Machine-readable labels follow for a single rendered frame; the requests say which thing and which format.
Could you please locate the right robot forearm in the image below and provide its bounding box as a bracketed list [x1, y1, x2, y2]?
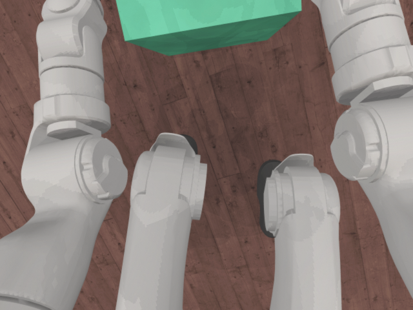
[311, 0, 413, 107]

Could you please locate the robot left upper arm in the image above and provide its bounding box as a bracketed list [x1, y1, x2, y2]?
[0, 134, 128, 310]

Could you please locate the left robot forearm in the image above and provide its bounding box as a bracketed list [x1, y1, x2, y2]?
[21, 0, 111, 185]

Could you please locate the left robot shin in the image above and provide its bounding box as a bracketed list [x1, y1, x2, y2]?
[130, 132, 196, 206]

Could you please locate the robot right upper arm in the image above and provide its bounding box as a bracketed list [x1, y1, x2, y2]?
[330, 96, 413, 299]

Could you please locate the right robot foot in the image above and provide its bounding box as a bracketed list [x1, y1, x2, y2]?
[257, 160, 281, 238]

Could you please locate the carton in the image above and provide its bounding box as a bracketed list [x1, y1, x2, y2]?
[116, 0, 301, 56]

